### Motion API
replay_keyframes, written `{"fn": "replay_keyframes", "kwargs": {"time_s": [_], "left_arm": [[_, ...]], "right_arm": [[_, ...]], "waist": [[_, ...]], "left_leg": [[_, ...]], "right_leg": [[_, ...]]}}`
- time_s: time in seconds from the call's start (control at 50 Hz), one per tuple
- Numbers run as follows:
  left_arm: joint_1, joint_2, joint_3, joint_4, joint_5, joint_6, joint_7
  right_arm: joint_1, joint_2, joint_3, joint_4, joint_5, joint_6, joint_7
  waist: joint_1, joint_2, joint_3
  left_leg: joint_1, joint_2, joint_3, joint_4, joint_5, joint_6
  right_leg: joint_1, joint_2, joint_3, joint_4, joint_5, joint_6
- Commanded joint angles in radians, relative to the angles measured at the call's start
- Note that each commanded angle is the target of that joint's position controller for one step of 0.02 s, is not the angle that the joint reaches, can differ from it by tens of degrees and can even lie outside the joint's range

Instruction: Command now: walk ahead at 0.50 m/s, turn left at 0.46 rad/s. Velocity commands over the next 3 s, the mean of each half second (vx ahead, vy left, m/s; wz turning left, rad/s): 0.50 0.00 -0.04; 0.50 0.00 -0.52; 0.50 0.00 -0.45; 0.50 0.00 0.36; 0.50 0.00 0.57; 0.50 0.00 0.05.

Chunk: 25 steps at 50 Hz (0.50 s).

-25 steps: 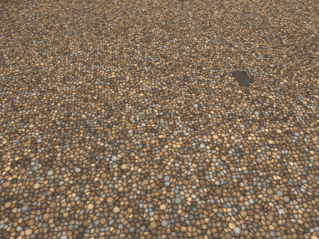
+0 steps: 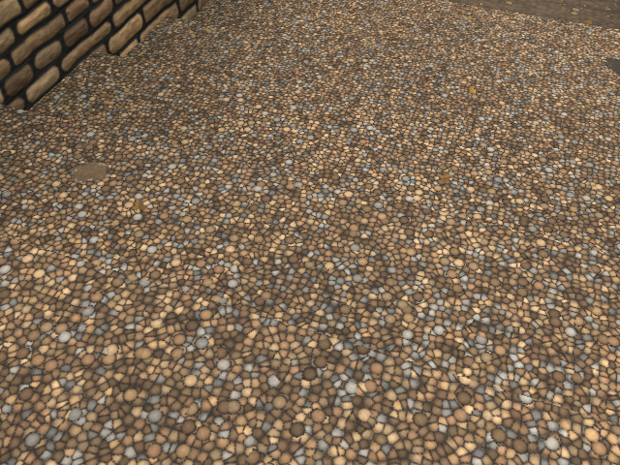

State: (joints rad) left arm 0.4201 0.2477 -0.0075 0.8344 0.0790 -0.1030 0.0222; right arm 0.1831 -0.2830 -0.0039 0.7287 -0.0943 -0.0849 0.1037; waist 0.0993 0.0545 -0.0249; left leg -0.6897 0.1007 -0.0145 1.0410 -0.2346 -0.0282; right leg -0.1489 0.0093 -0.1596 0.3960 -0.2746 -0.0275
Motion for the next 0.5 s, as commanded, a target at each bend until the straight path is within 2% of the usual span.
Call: {"fn": "replay_keyframes", "kwargs": {"time_s": [0.02,0.06,0.08,0.1,0.12,0.14,0.16,0.18,0.2,0.22,0.24,0.26,0.28,0.3,0.32,0.34,0.36,0.38,0.4,0.42,0.44,0.46,0.48,0.5], "left_arm": [[-0.077,0.113,0.030,-0.072,0.036,-0.015,-0.010],[-0.110,0.121,0.026,-0.082,0.016,-0.021,-0.017],[-0.122,0.145,0.031,-0.082,0.014,-0.022,-0.022],[0.003,0.120,0.027,-0.008,0.030,-0.032,-0.005],[0.126,0.105,0.028,0.020,0.015,-0.028,0.010],[0.201,0.102,0.029,0.044,0.001,-0.024,0.017],[0.234,0.104,0.028,0.057,-0.003,-0.015,0.009],[0.353,0.049,0.013,0.075,-0.017,-0.009,0.010],[0.500,-0.005,-0.007,0.116,-0.022,-0.008,0.002],[0.546,-0.007,-0.012,0.152,-0.018,-0.005,-0.005],[0.458,0.006,-0.011,0.134,-0.018,-0.004,-0.016],[0.204,0.047,-0.008,0.044,-0.017,-0.013,-0.049],[0.024,0.034,-0.019,-0.020,-0.010,-0.022,-0.078],[-0.208,0.129,0.019,-0.108,-0.014,-0.039,-0.083],[-0.267,0.123,0.039,-0.122,-0.005,-0.044,-0.073],[-0.159,0.058,0.036,-0.068,0.043,-0.042,-0.073],[-0.086,0.011,0.023,-0.026,0.083,-0.040,-0.075],[-0.084,-0.019,0.017,-0.021,0.096,-0.035,-0.073],[-0.118,-0.025,0.016,-0.026,0.089,-0.029,-0.071],[-0.031,-0.033,0.023,0.026,0.052,-0.034,-0.055],[0.059,-0.058,0.018,0.084,0.034,-0.027,-0.054],[0.126,-0.050,0.021,0.119,0.035,-0.016,-0.059],[0.168,-0.007,0.032,0.137,0.049,-0.002,-0.060],[0.179,0.022,0.036,0.152,0.056,0.014,-0.064]], "right_arm": [[0.120,-0.022,0.000,-0.028,-0.012,-0.008,0.026],[0.064,-0.074,-0.018,-0.069,-0.018,-0.014,0.005],[0.048,-0.088,-0.027,-0.087,-0.018,-0.015,-0.008],[-0.057,-0.062,-0.009,-0.117,-0.008,-0.013,-0.026],[-0.127,-0.044,-0.004,-0.139,-0.013,-0.012,-0.046],[-0.195,-0.019,0.003,-0.153,-0.008,-0.016,-0.055],[-0.221,0.000,0.008,-0.165,0.002,-0.017,-0.061],[-0.274,-0.016,0.008,-0.165,-0.012,-0.025,-0.058],[-0.371,-0.055,-0.011,-0.203,-0.012,-0.039,-0.062],[-0.445,-0.048,-0.020,-0.244,-0.009,-0.048,-0.065],[-0.407,-0.051,-0.029,-0.251,-0.006,-0.056,-0.064],[-0.073,-0.084,-0.054,-0.193,0.012,-0.057,-0.085],[0.364,-0.096,-0.056,-0.079,0.033,-0.042,-0.109],[0.553,-0.133,-0.063,-0.015,0.028,-0.025,-0.126],[0.488,-0.114,-0.051,0.016,0.012,-0.022,-0.119],[0.355,-0.027,-0.020,0.001,0.023,-0.021,-0.123],[0.256,0.029,-0.003,-0.025,0.042,-0.019,-0.125],[0.172,0.091,0.020,-0.072,0.050,-0.029,-0.131],[0.116,0.090,0.021,-0.086,0.047,-0.036,-0.143],[0.013,0.058,0.014,-0.120,0.015,-0.044,-0.144],[-0.078,0.001,0.002,-0.138,-0.023,-0.048,-0.126],[-0.136,-0.004,0.004,-0.149,-0.048,-0.057,-0.105],[-0.182,0.021,0.013,-0.165,-0.029,-0.062,-0.089],[-0.176,0.030,0.019,-0.144,-0.003,-0.062,-0.084]], "waist": [[-0.091,-0.109,0.039],[-0.094,-0.132,0.045],[-0.101,-0.133,0.047],[-0.032,-0.141,0.088],[0.054,-0.124,0.076],[0.102,-0.105,0.099],[0.111,-0.104,0.102],[0.188,-0.065,0.099],[0.236,-0.034,0.082],[0.231,-0.065,0.076],[0.151,-0.042,0.027],[-0.079,0.068,-0.070],[-0.334,0.279,-0.238],[-0.431,0.154,-0.133],[-0.335,0.084,0.063],[-0.232,0.028,0.071],[-0.184,0.060,0.070],[-0.165,0.052,0.062],[-0.148,0.059,0.094],[-0.092,-0.018,0.065],[-0.016,-0.008,0.099],[0.036,0.005,0.108],[0.074,-0.004,0.165],[0.090,-0.036,0.206]], "left_leg": [[0.156,-0.011,-0.004,0.078,0.218,0.051],[0.132,-0.015,0.003,0.033,0.160,0.079],[0.170,-0.033,0.031,0.023,0.091,0.088],[-0.134,0.077,-0.155,-0.112,0.289,0.061],[-0.327,0.066,-0.136,-0.222,0.273,0.026],[-0.381,0.057,-0.104,-0.281,0.210,0.003],[-0.317,0.046,-0.064,-0.297,0.139,-0.003],[-0.318,0.031,-0.006,-0.380,0.233,0.002],[-0.307,0.000,0.037,-0.401,0.126,0.036],[-0.200,-0.014,0.049,-0.365,0.069,0.060],[0.136,-0.014,0.032,-0.342,0.160,0.095],[0.800,0.018,-0.052,-0.386,0.211,0.159],[1.220,0.160,-0.278,-0.463,-0.029,0.193],[1.067,0.210,-0.392,-0.476,-0.287,0.188],[0.841,0.206,-0.315,-0.426,-0.219,0.159],[0.802,0.188,-0.219,-0.322,-0.205,0.135],[0.810,0.195,-0.204,-0.301,-0.153,0.129],[0.714,0.196,-0.156,-0.345,-0.133,0.130],[0.569,0.191,-0.112,-0.362,-0.134,0.131],[0.247,0.084,0.078,-0.376,-0.212,0.109],[-0.022,0.029,0.171,-0.399,-0.326,0.104],[-0.164,0.039,0.181,-0.418,-0.412,0.105],[-0.155,0.071,0.169,-0.407,-0.465,0.089],[-0.051,0.094,0.152,-0.348,-0.497,0.071]], "right_leg": [[-0.211,-0.233,0.126,-0.102,0.182,-0.212],[-0.161,-0.252,0.159,-0.039,0.106,-0.201],[-0.152,-0.263,0.160,-0.005,0.128,-0.193],[0.153,-0.323,0.249,0.078,0.052,-0.161],[0.390,-0.344,0.305,0.142,0.003,-0.172],[0.441,-0.356,0.350,0.185,-0.019,-0.186],[0.382,-0.352,0.362,0.217,-0.011,-0.189],[0.392,-0.274,0.329,0.289,-0.124,-0.205],[0.385,-0.174,0.284,0.314,-0.152,-0.177],[0.299,-0.123,0.259,0.346,-0.068,-0.147],[0.021,-0.079,0.241,0.428,0.054,-0.123],[-0.507,-0.012,0.110,0.607,0.223,-0.066],[-0.827,-0.003,0.072,0.963,-0.157,-0.043],[-0.921,-0.020,0.178,1.094,-0.234,-0.080],[-0.923,-0.043,0.233,1.076,-0.098,-0.075],[-0.937,-0.078,0.257,0.925,0.055,-0.058],[-0.958,-0.101,0.271,0.853,0.102,-0.056],[-0.881,-0.116,0.248,0.708,0.213,-0.048],[-0.798,-0.118,0.235,0.559,0.394,-0.035],[-0.434,-0.065,0.156,0.359,0.718,-0.011],[-0.115,-0.013,0.089,0.343,0.826,0.023],[0.060,0.005,0.072,0.437,0.828,0.042],[0.049,-0.013,0.084,0.413,0.771,0.038],[-0.004,-0.043,0.105,0.337,0.730,0.026]]}}
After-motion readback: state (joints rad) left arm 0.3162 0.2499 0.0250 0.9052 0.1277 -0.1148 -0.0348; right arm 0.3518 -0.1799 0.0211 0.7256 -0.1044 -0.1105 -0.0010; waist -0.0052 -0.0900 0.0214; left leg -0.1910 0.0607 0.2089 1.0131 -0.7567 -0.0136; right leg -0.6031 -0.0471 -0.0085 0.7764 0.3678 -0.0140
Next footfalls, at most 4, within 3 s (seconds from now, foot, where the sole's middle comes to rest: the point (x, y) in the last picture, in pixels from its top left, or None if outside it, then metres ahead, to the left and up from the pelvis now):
0.16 left None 0.19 0.17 -0.77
0.58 right None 0.52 -0.01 -0.94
1.00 left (311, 381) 0.79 0.11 -0.94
1.44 right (439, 400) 0.77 -0.22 -0.94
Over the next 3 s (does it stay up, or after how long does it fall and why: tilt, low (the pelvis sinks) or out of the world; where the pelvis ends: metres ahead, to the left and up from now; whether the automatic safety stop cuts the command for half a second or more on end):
stays up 1.59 -0.29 -0.36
